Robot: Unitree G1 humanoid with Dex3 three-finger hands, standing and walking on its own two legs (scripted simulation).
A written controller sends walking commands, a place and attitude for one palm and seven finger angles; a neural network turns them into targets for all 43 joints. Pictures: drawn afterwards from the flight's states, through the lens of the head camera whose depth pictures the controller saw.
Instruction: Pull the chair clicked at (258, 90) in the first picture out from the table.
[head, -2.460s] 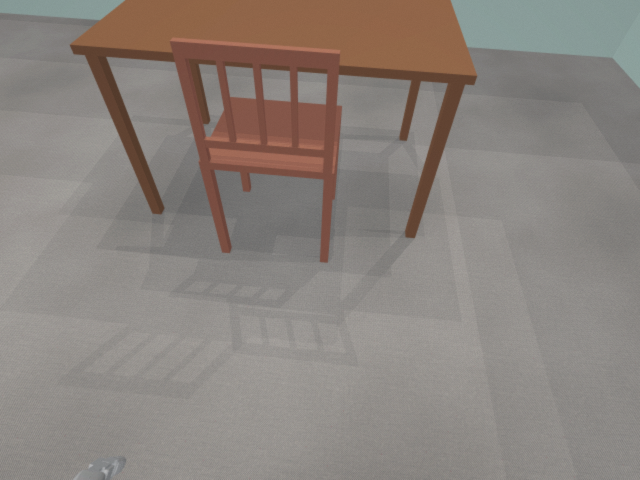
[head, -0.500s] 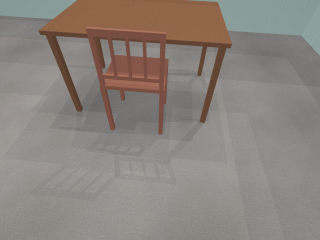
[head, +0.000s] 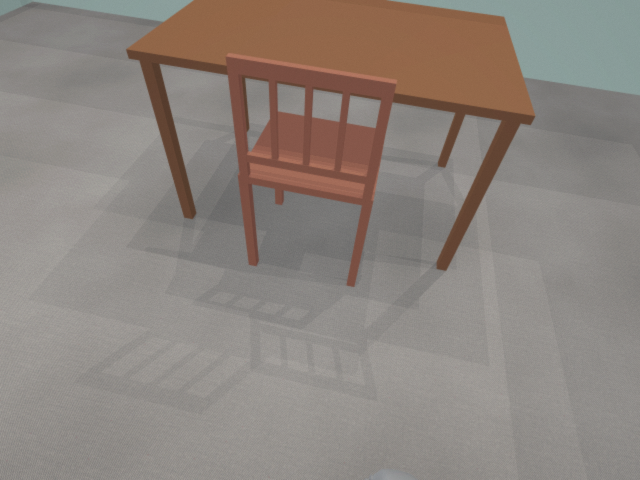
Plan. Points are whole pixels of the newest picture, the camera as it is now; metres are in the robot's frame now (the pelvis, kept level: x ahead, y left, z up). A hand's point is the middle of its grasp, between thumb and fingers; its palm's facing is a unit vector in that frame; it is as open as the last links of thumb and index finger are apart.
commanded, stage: walk to a spot facing it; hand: left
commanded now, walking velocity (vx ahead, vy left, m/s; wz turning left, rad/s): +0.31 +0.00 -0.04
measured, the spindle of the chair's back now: (307, 127) +0.98 +0.06 -0.11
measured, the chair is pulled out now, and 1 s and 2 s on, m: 0.00 0.00 0.00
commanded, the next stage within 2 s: turn to face it in 0.14 s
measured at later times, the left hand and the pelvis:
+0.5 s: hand (243, 412) +0.25 +0.12 -0.17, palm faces +0.05 -0.97 -0.23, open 7.1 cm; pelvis +0.18 -0.06 -0.01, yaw +0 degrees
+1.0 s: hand (248, 412) +0.26 +0.12 -0.18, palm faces -0.07 -0.98 -0.19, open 7.4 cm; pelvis +0.24 -0.06 -0.01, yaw -8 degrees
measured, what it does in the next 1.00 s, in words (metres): walks ahead: right foot, then left foot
